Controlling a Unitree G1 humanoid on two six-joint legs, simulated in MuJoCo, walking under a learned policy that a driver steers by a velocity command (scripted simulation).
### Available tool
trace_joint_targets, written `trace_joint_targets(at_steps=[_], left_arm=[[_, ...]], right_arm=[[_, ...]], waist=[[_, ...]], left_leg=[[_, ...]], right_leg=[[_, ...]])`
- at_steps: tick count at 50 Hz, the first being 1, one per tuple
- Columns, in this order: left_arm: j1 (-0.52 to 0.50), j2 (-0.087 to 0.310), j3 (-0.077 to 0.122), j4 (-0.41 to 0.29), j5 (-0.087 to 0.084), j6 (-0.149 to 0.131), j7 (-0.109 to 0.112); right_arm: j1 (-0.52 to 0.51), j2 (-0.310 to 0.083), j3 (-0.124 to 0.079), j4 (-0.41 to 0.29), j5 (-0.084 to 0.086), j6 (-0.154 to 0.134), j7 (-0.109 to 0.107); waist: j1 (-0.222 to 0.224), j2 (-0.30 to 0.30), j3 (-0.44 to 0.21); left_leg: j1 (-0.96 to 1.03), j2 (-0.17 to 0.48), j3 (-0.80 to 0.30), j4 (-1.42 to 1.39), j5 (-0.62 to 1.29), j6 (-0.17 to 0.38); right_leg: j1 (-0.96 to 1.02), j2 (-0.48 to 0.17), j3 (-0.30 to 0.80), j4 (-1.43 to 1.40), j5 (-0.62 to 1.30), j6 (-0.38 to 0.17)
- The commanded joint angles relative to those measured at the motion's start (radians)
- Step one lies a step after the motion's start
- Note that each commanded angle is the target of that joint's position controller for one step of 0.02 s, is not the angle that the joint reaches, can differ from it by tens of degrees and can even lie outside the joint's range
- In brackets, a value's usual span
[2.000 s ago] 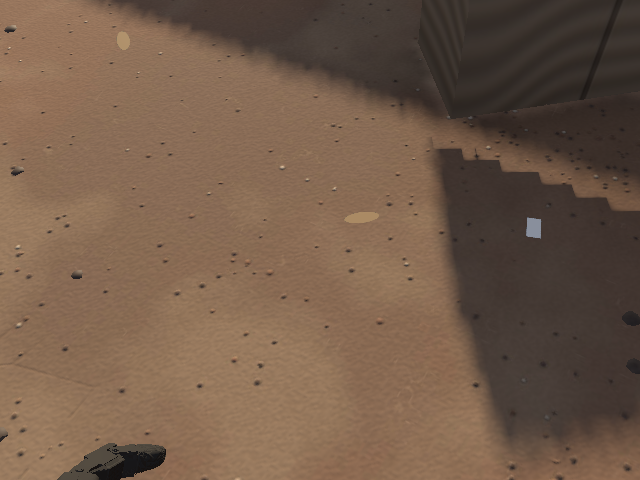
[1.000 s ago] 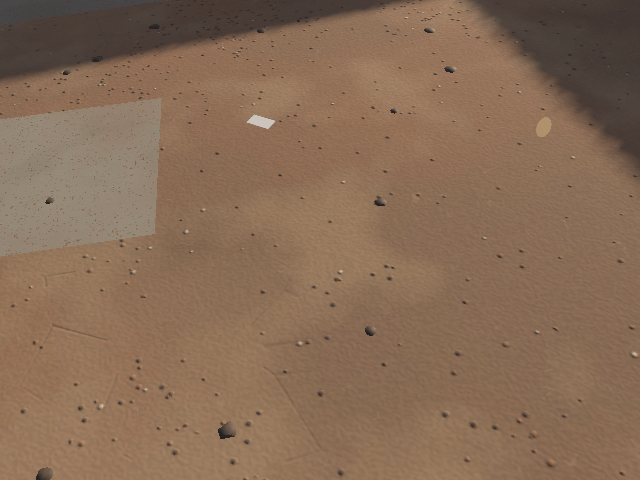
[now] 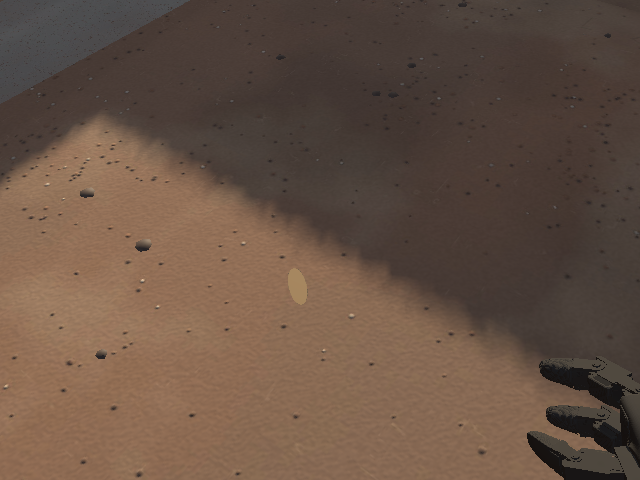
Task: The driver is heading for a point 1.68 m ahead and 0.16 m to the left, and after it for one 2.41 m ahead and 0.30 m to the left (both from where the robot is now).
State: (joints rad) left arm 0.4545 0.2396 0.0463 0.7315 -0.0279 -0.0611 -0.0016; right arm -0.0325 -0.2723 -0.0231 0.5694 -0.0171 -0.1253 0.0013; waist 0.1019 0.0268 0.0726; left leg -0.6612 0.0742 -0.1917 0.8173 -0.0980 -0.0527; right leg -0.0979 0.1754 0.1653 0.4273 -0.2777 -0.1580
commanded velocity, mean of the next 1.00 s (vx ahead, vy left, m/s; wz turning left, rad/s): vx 1.00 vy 0.00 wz -0.06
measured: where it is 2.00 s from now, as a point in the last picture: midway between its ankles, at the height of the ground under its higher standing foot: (384, 105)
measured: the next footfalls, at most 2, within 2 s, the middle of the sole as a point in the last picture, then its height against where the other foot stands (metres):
left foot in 0.16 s outside the picture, level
right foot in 0.66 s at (476, 365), level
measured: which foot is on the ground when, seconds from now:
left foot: up 0.00-0.14, down 0.16-0.64, up 0.66-1.00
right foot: down 0.00-0.18, up 0.20-0.64, down 0.66-1.00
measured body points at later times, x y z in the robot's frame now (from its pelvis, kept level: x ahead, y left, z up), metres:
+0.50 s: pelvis +0.43 +0.03 -0.01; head +0.44 +0.01 +0.44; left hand +0.74 +0.16 -0.05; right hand +0.27 -0.19 -0.14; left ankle +0.35 +0.18 -0.74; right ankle +0.59 -0.15 -0.68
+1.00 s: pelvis +0.86 -0.12 -0.01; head +0.87 -0.11 +0.43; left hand +0.85 +0.16 -0.15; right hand +1.05 -0.39 -0.09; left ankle +1.09 +0.00 -0.66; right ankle +0.71 -0.19 -0.74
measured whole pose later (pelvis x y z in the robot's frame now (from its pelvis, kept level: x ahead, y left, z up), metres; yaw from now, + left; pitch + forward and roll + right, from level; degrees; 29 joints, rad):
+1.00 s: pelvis +0.86 -0.12 -0.01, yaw -1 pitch -2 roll -4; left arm 0.42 0.29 0.07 0.87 0.02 -0.11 0.00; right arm 0.14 -0.32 -0.05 0.71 0.04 -0.03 0.04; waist 0.08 0.04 0.03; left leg -0.83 0.13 0.01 0.94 0.11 0.06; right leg 0.17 0.07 -0.27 0.23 -0.38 -0.02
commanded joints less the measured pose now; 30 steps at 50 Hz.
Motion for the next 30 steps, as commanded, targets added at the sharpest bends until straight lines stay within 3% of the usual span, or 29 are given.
trace_joint_targets(at_steps=[1,4,6,7,8,9,10,11,12,13,14,15,16,17,18,20,23,25,27,28,30], left_arm=[[-0.074,0.190,0.059,-0.069,-0.008,-0.006,0.019],[-0.055,0.167,0.059,-0.040,-0.019,-0.006,0.025],[-0.039,0.158,0.064,-0.016,-0.011,0.003,0.031],[-0.054,0.160,0.064,-0.016,0.006,0.009,0.027],[-0.103,0.159,0.054,-0.036,0.035,0.011,0.013],[-0.107,0.068,0.020,-0.061,0.062,0.006,0.004],[0.130,-0.010,-0.007,-0.066,-0.036,-0.008,-0.001],[0.055,0.094,-0.006,-0.041,-0.052,-0.004,0.011],[-0.108,0.146,0.002,-0.068,-0.029,-0.006,0.006],[-0.230,0.139,0.000,-0.094,-0.004,-0.015,0.006],[-0.290,0.126,0.001,-0.120,0.014,-0.025,0.005],[-0.290,0.106,-0.001,-0.125,0.008,-0.025,-0.003],[-0.281,0.093,-0.004,-0.123,-0.002,-0.022,-0.007],[-0.273,0.077,-0.011,-0.123,-0.006,-0.019,-0.009],[-0.286,0.064,-0.018,-0.130,-0.003,-0.018,-0.013],[-0.347,0.057,-0.030,-0.157,0.012,-0.027,-0.020],[-0.479,0.067,-0.040,-0.199,0.024,-0.041,-0.034],[-0.570,0.057,-0.045,-0.228,0.020,-0.051,-0.047],[-0.619,0.066,-0.038,-0.244,0.009,-0.057,-0.058],[-0.629,0.078,-0.031,-0.251,0.006,-0.060,-0.062],[-0.580,0.128,-0.004,-0.259,0.007,-0.057,-0.059]], right_arm=[[-0.120,-0.039,-0.019,-0.092,0.012,-0.012,0.008],[-0.117,-0.100,-0.049,-0.099,0.048,-0.023,0.013],[-0.063,-0.136,-0.068,-0.084,0.053,-0.034,0.014],[0.070,-0.171,-0.093,-0.052,0.054,-0.038,0.011],[0.268,-0.196,-0.107,-0.018,0.057,-0.031,0.004],[0.500,-0.230,-0.105,0.023,0.050,-0.018,-0.006],[0.521,-0.287,-0.113,0.083,0.014,-0.020,0.023],[0.450,-0.164,-0.091,0.045,0.020,-0.014,0.030],[0.416,-0.109,-0.080,0.055,0.020,-0.002,0.023],[0.410,-0.121,-0.080,0.076,0.007,0.004,0.023],[0.391,-0.119,-0.077,0.095,0.002,0.000,0.026],[0.375,-0.091,-0.064,0.110,-0.005,-0.005,0.027],[0.374,-0.053,-0.051,0.127,0.003,-0.007,0.032],[0.381,-0.039,-0.043,0.141,0.015,-0.007,0.035],[0.388,-0.046,-0.042,0.154,0.027,-0.007,0.035],[0.405,-0.099,-0.050,0.169,0.031,-0.009,0.025],[0.444,-0.125,-0.049,0.191,0.038,-0.010,0.013],[0.514,-0.129,-0.042,0.224,0.047,-0.007,0.008],[0.555,-0.138,-0.035,0.251,0.050,0.005,0.006],[0.563,-0.148,-0.033,0.260,0.048,0.013,0.007],[0.586,-0.175,-0.032,0.281,0.033,0.028,0.004]], waist=[[-0.002,-0.063,0.019],[-0.003,-0.122,-0.002],[-0.034,-0.156,-0.022],[-0.107,-0.165,-0.102],[-0.225,-0.180,-0.232],[-0.294,-0.046,-0.398],[-0.139,0.570,-0.501],[-0.192,0.355,-0.353],[-0.219,0.168,-0.216],[-0.218,-0.027,-0.125],[-0.194,-0.038,-0.083],[-0.156,-0.010,-0.060],[-0.137,0.027,-0.052],[-0.120,0.037,-0.044],[-0.109,0.031,-0.016],[-0.109,0.005,0.036],[-0.146,-0.012,0.075],[-0.183,-0.015,0.091],[-0.192,0.001,0.096],[-0.184,0.020,0.086],[-0.129,0.103,-0.007]], left_leg=[[0.275,-0.105,0.133,-0.228,0.214,-0.035],[0.291,-0.095,0.081,-0.327,0.221,-0.031],[0.294,-0.079,0.097,-0.345,0.170,-0.002],[0.412,-0.089,0.125,-0.335,0.135,0.030],[0.639,-0.059,0.131,-0.276,0.069,0.065],[0.979,0.073,-0.065,-0.189,-0.166,0.103],[1.174,0.318,-0.759,-0.506,-0.634,0.304],[1.087,0.292,-0.808,-0.578,-0.854,0.278],[0.957,0.247,-0.612,-0.565,-0.703,0.252],[0.810,0.196,-0.469,-0.570,-0.499,0.234],[0.729,0.166,-0.379,-0.564,-0.380,0.244],[0.661,0.138,-0.307,-0.579,-0.315,0.241],[0.630,0.120,-0.258,-0.597,-0.277,0.243],[0.611,0.119,-0.233,-0.612,-0.259,0.254],[0.587,0.132,-0.221,-0.632,-0.248,0.268],[0.571,0.156,-0.192,-0.679,-0.202,0.292],[0.515,0.114,-0.028,-0.744,-0.042,0.259],[0.495,0.106,0.048,-0.798,0.039,0.240],[0.567,0.114,0.102,-0.800,0.138,0.223],[0.624,0.122,0.125,-0.765,0.281,0.212],[0.723,0.151,0.136,-0.602,0.748,0.187]], right_leg=[[-0.318,-0.142,0.212,-0.186,0.031,-0.079],[-0.170,-0.178,0.275,-0.105,0.010,-0.052],[-0.021,-0.226,0.280,-0.018,0.228,-0.037],[0.031,-0.220,0.254,0.114,0.462,-0.016],[-0.022,-0.202,0.206,0.334,0.595,0.015],[-0.246,-0.156,0.149,0.703,0.303,0.034],[-0.588,-0.040,0.063,1.018,-0.231,0.093],[-0.696,-0.141,0.045,1.061,-0.149,0.085],[-0.711,-0.162,0.005,1.050,-0.096,0.082],[-0.675,-0.183,-0.012,0.999,-0.079,0.078],[-0.664,-0.209,-0.006,0.920,-0.058,0.073],[-0.623,-0.237,0.003,0.864,-0.044,0.067],[-0.606,-0.248,-0.004,0.818,-0.044,0.065],[-0.613,-0.260,-0.013,0.783,-0.055,0.065],[-0.646,-0.279,-0.019,0.739,-0.056,0.069],[-0.733,-0.303,-0.038,0.648,0.045,0.088],[-0.673,-0.300,-0.110,0.431,0.271,0.112],[-0.551,-0.268,-0.156,0.295,0.396,0.113],[-0.494,-0.233,-0.185,0.194,0.421,0.105],[-0.474,-0.209,-0.203,0.159,0.391,0.095],[-0.349,-0.150,-0.232,0.158,0.280,0.063]])
Velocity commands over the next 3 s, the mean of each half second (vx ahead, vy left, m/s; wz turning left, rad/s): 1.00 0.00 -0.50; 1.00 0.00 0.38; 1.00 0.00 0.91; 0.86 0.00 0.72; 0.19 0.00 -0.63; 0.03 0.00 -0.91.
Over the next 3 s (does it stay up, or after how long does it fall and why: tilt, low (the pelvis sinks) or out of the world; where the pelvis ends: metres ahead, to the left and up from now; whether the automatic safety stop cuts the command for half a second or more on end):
stays up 1.86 0.22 0.00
